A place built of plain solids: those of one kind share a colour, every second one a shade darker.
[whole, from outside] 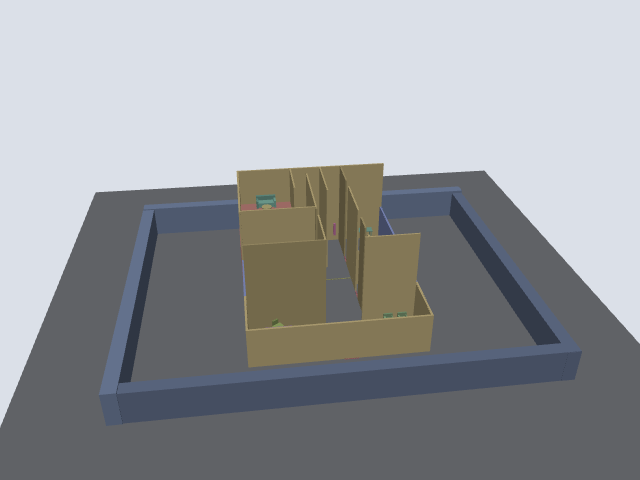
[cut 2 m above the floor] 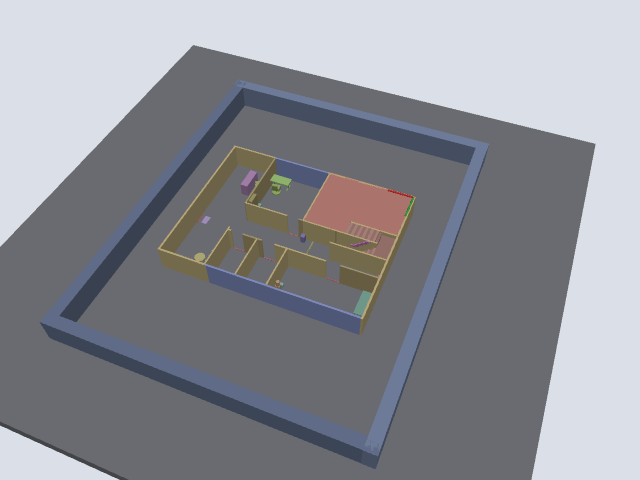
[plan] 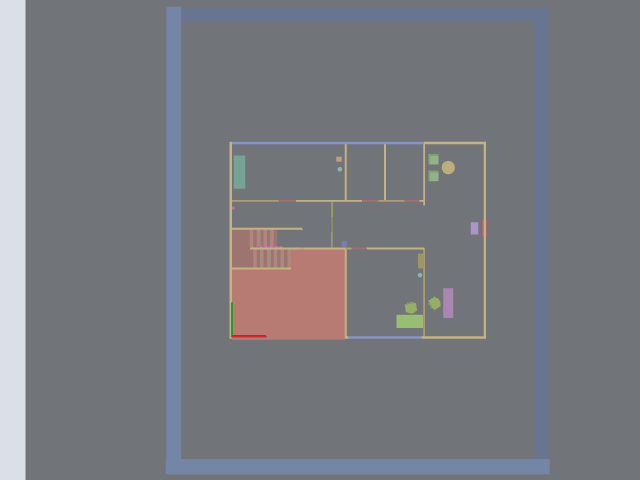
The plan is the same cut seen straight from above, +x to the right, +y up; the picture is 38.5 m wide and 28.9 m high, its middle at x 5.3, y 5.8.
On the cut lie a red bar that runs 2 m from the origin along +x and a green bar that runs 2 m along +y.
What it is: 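An office floor, with a steep back stair to a room one storey up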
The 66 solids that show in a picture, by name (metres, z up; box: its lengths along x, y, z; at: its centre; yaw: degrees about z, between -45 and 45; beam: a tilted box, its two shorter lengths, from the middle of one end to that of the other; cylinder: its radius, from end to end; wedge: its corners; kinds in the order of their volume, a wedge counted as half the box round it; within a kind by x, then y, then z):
{
 "ring_hedge_1": {"box": [0.9, 28.12, 2.5], "at": [-3.51, 5.78, 1.2]},
 "ring_hedge_2": {"box": [23.12, 0.92, 2.41], "at": [7.58, -7.84, 1.16]},
 "ring_hedge_3": {"box": [23.04, 0.89, 2.28], "at": [7.58, 19.38, 1.09]},
 "ring_hedge_4": {"box": [0.87, 28.05, 2.31], "at": [18.64, 5.78, 1.11]},
 "split_lounge_level_1": {"box": [6.79, 4.23, 3.96], "at": [3.4, 1.92, 1.93]},
 "split_lounge_level_2": {"box": [3.24, 1.2, 3.96], "at": [5.17, 4.63, 1.93]},
 "wall_1": {"box": [0.15, 11.86, 6.87], "at": [-0.07, 5.78, 3.38]},
 "wall_2": {"box": [2.81, 0.12, 6.87], "at": [1.41, 8.15, 3.38]},
 "wall_3": {"box": [3.55, 0.12, 6.87], "at": [1.77, 4.09, 3.38]},
 "wall_4": {"box": [4.22, 0.12, 6.87], "at": [2.11, 6.48, 3.38]},
 "wall_5": {"box": [7.15, 0.15, 6.87], "at": [3.42, -0.07, 3.38]},
 "wall_6": {"box": [5.77, 0.12, 6.87], "at": [3.96, 5.29, 3.38]},
 "wall_7": {"box": [0.12, 0.06, 6.87], "at": [4.22, 6.45, 3.38]},
 "wall_8": {"box": [3.0, 0.12, 6.87], "at": [5.35, 8.15, 3.38]},
 "wall_9": {"box": [0.12, 5.29, 6.87], "at": [6.85, 2.64, 3.38]},
 "wall_10": {"box": [0.12, 3.4, 2.96], "at": [6.85, 9.86, 1.43]},
 "wall_11": {"box": [0.36, 0.12, 6.87], "at": [7.03, 5.29, 3.38]},
 "wall_12": {"box": [0.98, 0.12, 6.87], "at": [7.34, 8.15, 3.38]},
 "wall_13": {"box": [0.12, 3.4, 2.96], "at": [9.21, 9.86, 1.43]},
 "wall_14": {"box": [1.55, 0.12, 6.87], "at": [9.59, 8.15, 3.38]},
 "wall_15": {"box": [3.45, 0.12, 6.87], "at": [9.84, 5.29, 3.38]},
 "wall_16": {"box": [0.28, 0.12, 6.87], "at": [11.43, 8.15, 3.38]},
 "wall_17": {"box": [0.12, 5.34, 6.87], "at": [11.57, 2.67, 3.38]},
 "wall_18": {"box": [0.12, 3.69, 6.87], "at": [11.57, 9.71, 3.38]},
 "wall_19": {"box": [3.88, 0.15, 2.96], "at": [13.36, -0.07, 1.43]},
 "wall_20": {"box": [3.88, 0.15, 2.96], "at": [13.36, 11.63, 1.43]},
 "wall_21": {"box": [0.15, 11.86, 2.96], "at": [15.22, 5.78, 1.43]},
 "split_steps_1": {"box": [1.08, 2.28, 1.72], "at": [0.54, 5.29, 0.81]},
 "split_steps_2": {"box": [0.21, 1.08, 0.24], "at": [1.18, 4.69, 1.74]},
 "split_steps_3": {"box": [0.21, 1.08, 1.54], "at": [1.18, 5.88, 0.72]},
 "split_steps_4": {"box": [0.21, 1.08, 0.42], "at": [1.39, 4.69, 1.83]},
 "split_steps_5": {"box": [0.21, 1.08, 1.35], "at": [1.39, 5.88, 0.63]},
 "split_steps_6": {"box": [0.21, 1.08, 0.61], "at": [1.59, 4.69, 1.93]},
 "split_steps_7": {"box": [0.21, 1.08, 1.17], "at": [1.59, 5.88, 0.53]},
 "split_steps_8": {"box": [0.21, 1.08, 0.79], "at": [1.8, 4.69, 2.02]},
 "split_steps_9": {"box": [0.21, 1.08, 0.98], "at": [1.8, 5.88, 0.44]},
 "split_steps_10": {"box": [0.21, 1.08, 0.98], "at": [2.0, 4.69, 2.11]},
 "split_steps_11": {"box": [0.21, 1.08, 0.79], "at": [2.0, 5.88, 0.35]},
 "split_steps_12": {"box": [0.21, 1.08, 1.17], "at": [2.21, 4.69, 2.21]},
 "split_steps_13": {"box": [0.21, 1.08, 0.61], "at": [2.21, 5.88, 0.25]},
 "split_steps_14": {"box": [0.21, 1.08, 1.35], "at": [2.42, 4.69, 2.3]},
 "split_steps_15": {"box": [0.21, 1.08, 0.42], "at": [2.42, 5.88, 0.16]},
 "split_steps_16": {"box": [0.21, 1.08, 1.54], "at": [2.62, 4.69, 2.39]},
 "split_steps_17": {"box": [0.21, 1.08, 0.24], "at": [2.62, 5.88, 0.07]},
 "split_steps_18": {"box": [0.21, 1.08, 1.72], "at": [2.83, 4.69, 2.49]},
 "split_steps_19": {"box": [0.21, 1.08, 1.91], "at": [3.03, 4.69, 2.58]},
 "split_steps_20": {"box": [0.21, 1.08, 2.1], "at": [3.24, 4.69, 2.67]},
 "split_steps_21": {"box": [0.21, 1.08, 2.28], "at": [3.45, 4.69, 2.77]},
 "glazing_1": {"box": [6.85, 0.15, 2.96], "at": [3.42, 11.63, 1.43]},
 "glazing_2": {"box": [2.36, 0.15, 2.96], "at": [8.03, 11.63, 1.43]},
 "glazing_3": {"box": [4.72, 0.15, 2.96], "at": [9.21, -0.07, 1.43]},
 "glazing_4": {"box": [2.36, 0.15, 2.96], "at": [10.39, 11.63, 1.43]},
 "reception_counter_1": {"box": [0.6, 1.8, 1.1], "at": [13.02, 2.0, 0.5]},
 "sofa_1": {"box": [0.24, 1.56, 0.83], "at": [0.19, 2.03, 4.27]},
 "sofa_2": {"box": [0.65, 1.24, 0.37], "at": [0.57, 2.03, 4.15]},
 "shelf_1": {"box": [0.3, 0.9, 1.95], "at": [11.35, 4.54, 0.93]},
 "club_1": {"box": [0.62, 0.64, 0.48], "at": [12.12, 9.66, 0.19]},
 "club_2": {"box": [0.62, 0.64, 0.48], "at": [12.12, 10.66, 0.19]},
 "task_chair_1": {"box": [0.68, 0.48, 0.26], "at": [10.78, 1.72, 0.58], "yaw": 7.9},
 "task_chair_2": {"box": [0.48, 0.68, 0.26], "at": [12.2, 1.99, 0.58], "yaw": 33.2},
 "desk_1": {"box": [1.6, 0.8, 0.07], "at": [10.71, 0.9, 0.69]},
 "bar_table_1": {"box": [0.7, 2.0, 0.06], "at": [0.45, 9.89, 1.05]},
 "wet_floor_sign_1": {"box": [0.32, 0.35, 0.67], "at": [6.76, 5.57, 0.29]},
 "coffee_table_1": {"cylinder": 0.4, "from": [1.45, 2.03, 4.23], "to": [1.45, 2.03, 4.31]},
 "coffee_table_2": {"cylinder": 0.4, "from": [13.02, 10.16, 0.33], "to": [13.02, 10.16, 0.4]},
 "doormat_hold_1": {"box": [0.45, 0.75, 0.06], "at": [14.6, 6.5, -0.02]}
}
